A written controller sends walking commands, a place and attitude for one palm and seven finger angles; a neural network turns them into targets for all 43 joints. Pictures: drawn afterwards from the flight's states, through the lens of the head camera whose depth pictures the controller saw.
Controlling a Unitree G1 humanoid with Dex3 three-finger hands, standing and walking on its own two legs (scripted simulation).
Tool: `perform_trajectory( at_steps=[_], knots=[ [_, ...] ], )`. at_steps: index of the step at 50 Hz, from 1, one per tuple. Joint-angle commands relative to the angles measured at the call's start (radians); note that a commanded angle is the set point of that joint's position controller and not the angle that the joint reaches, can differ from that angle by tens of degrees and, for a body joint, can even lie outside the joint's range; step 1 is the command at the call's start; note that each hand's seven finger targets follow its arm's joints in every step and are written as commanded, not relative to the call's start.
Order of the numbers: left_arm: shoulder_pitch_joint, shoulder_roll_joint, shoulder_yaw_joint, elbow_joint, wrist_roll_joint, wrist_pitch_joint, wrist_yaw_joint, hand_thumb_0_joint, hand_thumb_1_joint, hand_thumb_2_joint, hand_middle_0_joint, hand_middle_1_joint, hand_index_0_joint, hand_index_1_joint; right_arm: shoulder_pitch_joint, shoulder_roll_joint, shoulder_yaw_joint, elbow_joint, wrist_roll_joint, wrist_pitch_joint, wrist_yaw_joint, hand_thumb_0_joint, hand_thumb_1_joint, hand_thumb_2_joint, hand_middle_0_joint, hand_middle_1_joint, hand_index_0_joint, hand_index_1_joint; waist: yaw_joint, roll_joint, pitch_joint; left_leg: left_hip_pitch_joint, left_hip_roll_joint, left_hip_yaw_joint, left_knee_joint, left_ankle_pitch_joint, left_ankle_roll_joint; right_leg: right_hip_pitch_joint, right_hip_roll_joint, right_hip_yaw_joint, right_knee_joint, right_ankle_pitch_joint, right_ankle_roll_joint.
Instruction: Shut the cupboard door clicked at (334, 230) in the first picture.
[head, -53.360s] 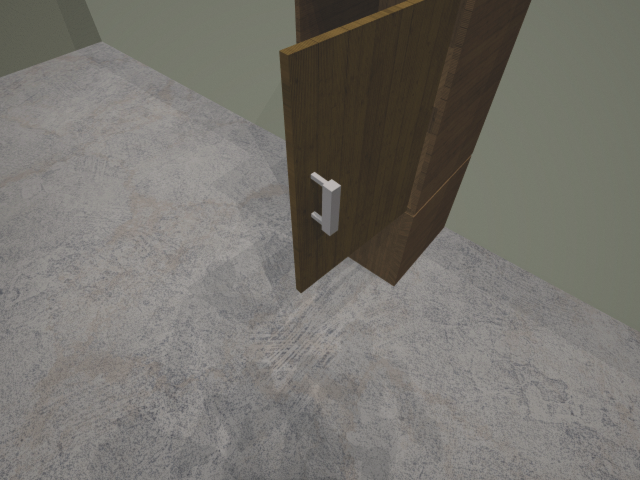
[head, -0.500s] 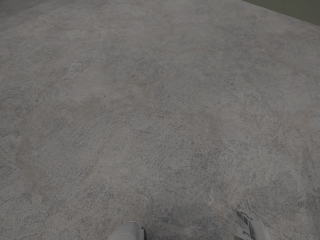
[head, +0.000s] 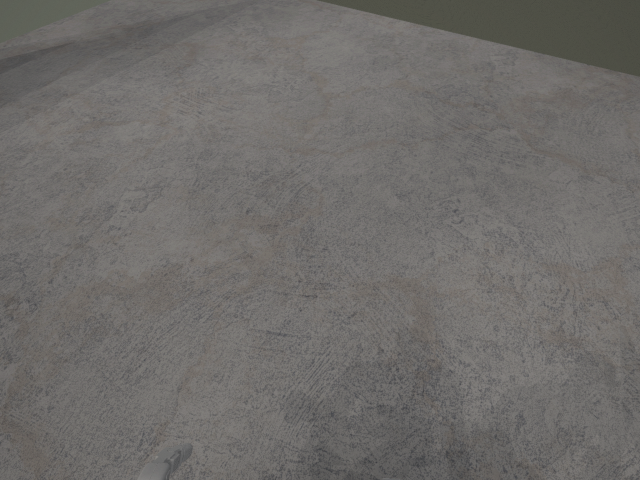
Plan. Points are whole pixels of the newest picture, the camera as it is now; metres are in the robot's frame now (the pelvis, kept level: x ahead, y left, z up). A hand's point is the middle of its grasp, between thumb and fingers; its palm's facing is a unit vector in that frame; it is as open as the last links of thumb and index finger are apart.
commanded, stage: turn to face it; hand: left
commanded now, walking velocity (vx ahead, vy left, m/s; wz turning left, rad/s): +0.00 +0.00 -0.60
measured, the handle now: out of the picture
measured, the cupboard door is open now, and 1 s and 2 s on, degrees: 29 29 29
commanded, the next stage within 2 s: none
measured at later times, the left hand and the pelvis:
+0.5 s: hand (181, 460) +0.18 +0.21 -0.16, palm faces -0.18 -0.97 -0.19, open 7.4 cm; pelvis +0.07 +0.03 +0.01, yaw -17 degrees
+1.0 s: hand (251, 387) +0.28 +0.13 -0.17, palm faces -0.54 -0.82 -0.21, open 7.4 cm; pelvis +0.10 +0.01 +0.00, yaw -35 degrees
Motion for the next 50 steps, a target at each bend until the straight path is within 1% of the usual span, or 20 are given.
perform_trajectory(
  at_steps=[1,3,10,14,15,16,17,19,22,28,32,33,34,35,36,38,41,46,48,50],
  knots=[
    [0.157,0.140,0.036,0.018,-0.005,0.009,0.031,0.000,0.900,0.900,-0.200,-0.300,-0.200,-0.300,-0.037,-0.047,-0.005,-0.094,-0.002,-0.021,-0.011,0.000,-0.900,-0.900,0.200,0.300,0.200,0.300,0.053,-0.104,-0.107,-0.287,0.068,-0.047,0.245,0.062,-0.035,0.240,-0.283,0.316,-0.280,0.461,-0.181],
    [0.123,0.127,0.040,0.008,-0.001,0.011,0.032,0.000,0.900,0.900,-0.200,-0.300,-0.200,-0.300,-0.015,-0.020,0.000,-0.090,-0.006,-0.001,-0.008,0.000,-0.900,-0.900,0.200,0.300,0.200,0.300,0.025,-0.117,-0.114,-0.226,0.069,-0.017,0.157,0.112,-0.050,0.160,-0.229,0.234,-0.284,0.477,-0.146],
    [0.117,0.176,0.073,-0.010,0.007,0.042,0.026,0.000,0.900,0.900,-0.200,-0.300,-0.200,-0.300,-0.112,-0.037,-0.011,-0.171,-0.001,0.011,-0.016,0.000,-0.900,-0.900,0.200,0.300,0.200,0.300,0.039,-0.134,-0.138,-0.156,0.026,-0.014,-0.111,0.145,-0.071,0.128,-0.193,0.358,-0.259,0.258,-0.145],
    [0.074,0.164,0.076,-0.035,-0.001,0.066,0.020,0.000,0.900,0.900,-0.200,-0.300,-0.200,-0.300,-0.086,-0.085,-0.018,-0.181,0.003,-0.004,-0.027,0.000,-0.900,-0.900,0.200,0.300,0.200,0.300,0.001,-0.121,-0.104,0.112,0.030,-0.019,-0.403,0.279,-0.062,-0.078,-0.121,0.372,-0.185,0.054,-0.059],
    [0.081,0.122,0.067,-0.052,-0.006,0.074,0.016,0.000,0.900,0.900,-0.200,-0.300,-0.200,-0.300,-0.063,-0.147,-0.025,-0.182,-0.004,-0.014,-0.032,0.000,-0.900,-0.900,0.200,0.300,0.200,0.300,-0.005,0.033,-0.113,0.189,0.165,-0.159,-0.519,0.267,-0.021,-0.176,-0.018,0.301,-0.075,-0.104,-0.011],
    [0.093,0.085,0.059,-0.071,-0.013,0.076,0.007,0.000,0.900,0.900,-0.200,-0.300,-0.200,-0.300,-0.050,-0.237,-0.039,-0.200,-0.018,-0.013,-0.037,0.000,-0.900,-0.900,0.200,0.300,0.200,0.300,-0.009,0.259,-0.107,0.193,0.397,-0.393,-0.614,0.287,0.085,-0.259,0.095,0.151,0.138,-0.321,0.047],
    [0.075,0.117,0.060,-0.091,-0.004,0.073,0.003,0.000,0.900,0.900,-0.200,-0.300,-0.200,-0.300,-0.060,-0.248,-0.040,-0.223,-0.017,-0.007,-0.035,0.000,-0.900,-0.900,0.200,0.300,0.200,0.300,-0.010,0.210,-0.083,0.098,0.484,-0.437,-0.629,0.306,0.162,-0.233,0.049,0.116,0.319,-0.392,0.061],
    [0.076,0.133,0.075,-0.070,0.008,0.085,-0.008,0.000,0.900,0.900,-0.200,-0.300,-0.200,-0.300,-0.132,-0.214,-0.029,-0.237,-0.023,-0.012,-0.040,0.000,-0.900,-0.900,0.200,0.300,0.200,0.300,0.029,0.149,-0.085,0.080,0.410,-0.288,-0.591,0.558,0.154,-0.239,0.019,0.117,0.539,-0.319,0.080],
    [0.104,0.113,0.071,-0.061,0.002,0.104,-0.021,0.000,0.900,0.900,-0.200,-0.300,-0.200,-0.300,-0.200,-0.188,-0.021,-0.266,-0.016,-0.008,-0.040,0.000,-0.900,-0.900,0.200,0.300,0.200,0.300,0.058,0.161,-0.084,0.077,0.323,-0.068,-0.554,0.645,0.116,-0.210,-0.012,0.069,0.560,-0.224,0.105],
    [0.020,0.104,0.057,-0.115,0.003,0.107,-0.027,0.000,0.900,0.900,-0.200,-0.300,-0.200,-0.300,-0.142,-0.217,-0.042,-0.247,-0.020,0.001,-0.027,0.000,-0.900,-0.900,0.200,0.300,0.200,0.300,0.017,0.182,-0.089,0.109,0.350,0.010,-0.509,0.674,0.120,-0.111,-0.014,0.008,0.291,-0.211,0.103],
    [0.060,0.132,0.056,-0.117,0.005,0.091,-0.027,0.000,0.900,0.900,-0.200,-0.300,-0.200,-0.300,-0.164,-0.246,-0.058,-0.255,-0.014,0.012,-0.015,0.000,-0.900,-0.900,0.200,0.300,0.200,0.300,0.041,0.168,-0.109,0.051,0.336,0.071,-0.375,0.620,0.060,0.070,0.023,-0.040,0.041,-0.081,0.076],
    [0.121,0.157,0.064,-0.102,0.005,0.085,-0.026,0.000,0.900,0.900,-0.200,-0.300,-0.200,-0.300,-0.190,-0.246,-0.059,-0.264,-0.010,0.014,-0.012,0.000,-0.900,-0.900,0.200,0.300,0.200,0.300,0.080,0.129,-0.131,-0.005,0.302,0.104,-0.275,0.548,0.019,0.177,0.009,-0.020,-0.077,0.030,0.059],
    [0.179,0.251,0.079,-0.091,0.014,0.073,-0.016,0.000,0.900,0.900,-0.200,-0.300,-0.200,-0.300,-0.189,-0.195,-0.052,-0.287,0.000,0.015,-0.005,0.000,-0.900,-0.900,0.200,0.300,0.200,0.300,0.107,-0.094,-0.169,-0.158,0.209,0.170,-0.081,0.329,-0.045,0.331,-0.157,0.191,-0.181,0.223,-0.001],
    [0.221,0.340,0.094,-0.074,0.011,0.066,-0.003,0.000,0.900,0.900,-0.200,-0.300,-0.200,-0.300,-0.245,-0.132,-0.031,-0.337,0.002,0.018,-0.004,0.000,-0.900,-0.900,0.200,0.300,0.200,0.300,0.139,-0.335,-0.145,-0.386,0.066,0.139,0.149,-0.146,-0.087,0.376,-0.366,0.472,-0.213,0.559,-0.130],
    [0.244,0.358,0.091,-0.079,0.002,0.071,0.007,0.000,0.900,0.900,-0.200,-0.300,-0.200,-0.300,-0.267,-0.152,-0.024,-0.352,0.002,0.030,-0.014,0.000,-0.900,-0.900,0.200,0.300,0.200,0.300,0.151,-0.246,-0.149,-0.402,0.081,-0.002,0.277,-0.142,-0.079,0.318,-0.397,0.487,-0.208,0.537,-0.193],
    [0.129,0.289,0.085,-0.102,0.005,0.072,0.025,0.000,0.900,0.900,-0.200,-0.300,-0.200,-0.300,-0.270,-0.168,-0.029,-0.332,0.002,0.025,-0.022,0.000,-0.900,-0.900,0.200,0.300,0.200,0.300,0.101,-0.293,-0.144,-0.468,0.105,-0.069,0.340,-0.023,-0.088,0.322,-0.302,0.449,-0.184,0.478,-0.180],
    [0.050,0.260,0.072,-0.135,0.007,0.073,0.023,0.000,0.900,0.900,-0.200,-0.300,-0.200,-0.300,-0.222,-0.151,-0.023,-0.300,0.002,0.028,-0.012,0.000,-0.900,-0.900,0.200,0.300,0.200,0.300,0.054,-0.187,-0.170,-0.314,0.085,-0.034,0.191,0.066,-0.103,0.220,-0.224,0.319,-0.165,0.440,-0.138],
    [0.023,0.283,0.079,-0.134,0.010,0.086,0.013,0.000,0.900,0.900,-0.200,-0.300,-0.200,-0.300,-0.164,-0.138,-0.018,-0.294,0.008,0.020,-0.014,0.000,-0.900,-0.900,0.200,0.300,0.200,0.300,0.040,-0.184,-0.137,-0.130,0.026,0.005,-0.168,0.134,-0.091,0.105,-0.187,0.381,-0.144,0.293,-0.114],
    [-0.014,0.256,0.075,-0.141,0.000,0.096,0.010,0.000,0.900,0.900,-0.200,-0.300,-0.200,-0.300,-0.069,-0.159,-0.020,-0.266,0.006,0.008,-0.017,0.000,-0.900,-0.900,0.200,0.300,0.200,0.300,-0.008,-0.132,-0.145,0.057,0.033,0.001,-0.402,0.302,-0.082,-0.016,-0.129,0.350,-0.074,0.138,-0.040],
    [0.028,0.157,0.051,-0.175,-0.012,0.105,-0.004,0.000,0.900,0.900,-0.200,-0.300,-0.200,-0.300,-0.041,-0.325,-0.046,-0.284,-0.017,-0.005,-0.026,0.000,-0.900,-0.900,0.200,0.300,0.200,0.300,-0.004,0.337,-0.144,0.147,0.450,-0.433,-0.627,0.347,0.097,-0.246,0.082,0.115,0.326,-0.404,0.076]
  ],
)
